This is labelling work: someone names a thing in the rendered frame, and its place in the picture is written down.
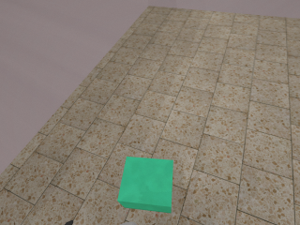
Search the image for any carton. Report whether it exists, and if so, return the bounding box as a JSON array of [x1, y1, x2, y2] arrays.
[[117, 157, 173, 213]]

